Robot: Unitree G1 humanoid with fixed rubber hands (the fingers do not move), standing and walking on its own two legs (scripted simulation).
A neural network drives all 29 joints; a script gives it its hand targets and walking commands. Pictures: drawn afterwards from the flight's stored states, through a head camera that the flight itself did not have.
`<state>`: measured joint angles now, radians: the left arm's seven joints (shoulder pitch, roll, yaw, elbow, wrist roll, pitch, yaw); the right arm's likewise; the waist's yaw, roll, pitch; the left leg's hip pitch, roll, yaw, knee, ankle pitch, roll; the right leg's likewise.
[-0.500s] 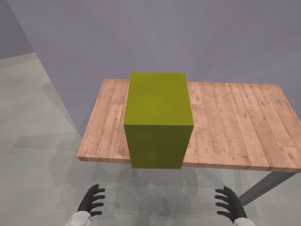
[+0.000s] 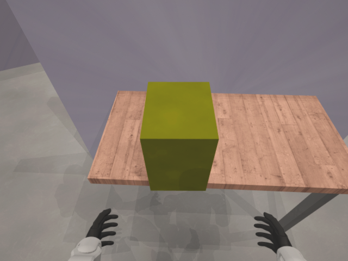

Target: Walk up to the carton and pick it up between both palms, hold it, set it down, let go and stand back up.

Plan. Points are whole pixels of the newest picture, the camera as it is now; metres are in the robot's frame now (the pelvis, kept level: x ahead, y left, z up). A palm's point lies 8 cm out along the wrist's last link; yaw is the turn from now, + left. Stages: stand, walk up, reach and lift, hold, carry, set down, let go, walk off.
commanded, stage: set down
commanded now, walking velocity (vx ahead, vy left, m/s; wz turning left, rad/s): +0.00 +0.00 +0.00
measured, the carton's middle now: (178, 139) +0.43 +0.02 -0.01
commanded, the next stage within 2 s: let go in 0.24 s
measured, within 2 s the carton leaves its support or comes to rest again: neither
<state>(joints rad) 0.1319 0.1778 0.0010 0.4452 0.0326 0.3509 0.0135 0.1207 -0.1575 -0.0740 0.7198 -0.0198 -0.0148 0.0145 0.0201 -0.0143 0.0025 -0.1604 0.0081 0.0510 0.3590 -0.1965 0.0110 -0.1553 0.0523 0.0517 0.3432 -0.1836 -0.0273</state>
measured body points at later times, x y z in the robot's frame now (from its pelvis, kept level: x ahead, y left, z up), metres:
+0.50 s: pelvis -0.01 +0.00 +0.00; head -0.03 +0.01 +0.45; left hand +0.16 +0.24 -0.09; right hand +0.16 -0.22 -0.10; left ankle +0.00 +0.11 -0.75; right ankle +0.00 -0.10 -0.75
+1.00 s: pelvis -0.01 +0.00 +0.00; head -0.03 +0.01 +0.44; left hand +0.16 +0.24 -0.07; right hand +0.16 -0.23 -0.08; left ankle +0.00 +0.11 -0.75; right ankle +0.00 -0.10 -0.75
